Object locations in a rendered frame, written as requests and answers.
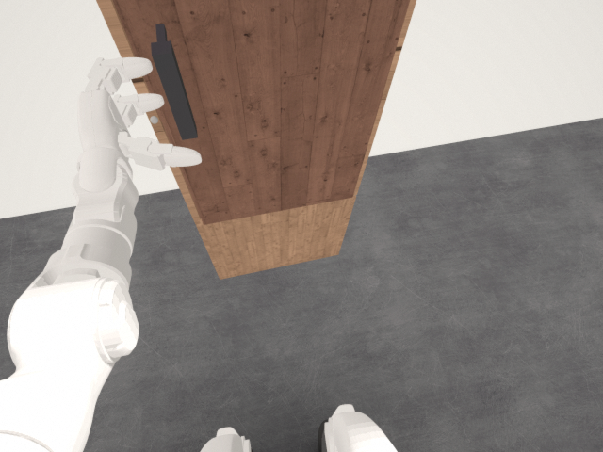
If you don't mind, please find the left robot upper arm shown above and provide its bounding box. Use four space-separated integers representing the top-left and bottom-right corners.
0 277 139 452

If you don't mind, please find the left robot forearm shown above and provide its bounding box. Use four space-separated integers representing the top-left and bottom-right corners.
7 148 139 366

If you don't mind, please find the right robot thigh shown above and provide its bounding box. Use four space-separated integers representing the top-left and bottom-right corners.
324 412 398 452

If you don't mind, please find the left robot hand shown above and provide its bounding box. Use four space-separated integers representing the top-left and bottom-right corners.
77 57 202 171

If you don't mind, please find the handle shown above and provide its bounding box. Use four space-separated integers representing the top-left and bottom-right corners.
151 24 198 140

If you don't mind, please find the robot left shin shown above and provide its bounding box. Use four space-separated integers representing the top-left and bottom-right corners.
216 427 238 437

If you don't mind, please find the cupboard door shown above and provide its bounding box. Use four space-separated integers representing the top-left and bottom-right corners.
113 0 410 225

